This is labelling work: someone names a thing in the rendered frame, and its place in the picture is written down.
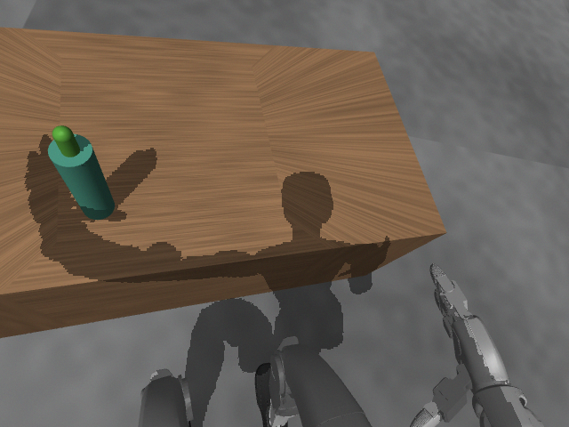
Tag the right robot hand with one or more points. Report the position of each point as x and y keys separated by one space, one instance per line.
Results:
x=480 y=363

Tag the right robot arm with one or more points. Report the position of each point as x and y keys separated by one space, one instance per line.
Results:
x=503 y=406

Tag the right robot foot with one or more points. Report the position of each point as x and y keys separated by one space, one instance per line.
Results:
x=262 y=392

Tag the bottle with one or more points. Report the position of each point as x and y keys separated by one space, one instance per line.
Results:
x=75 y=160

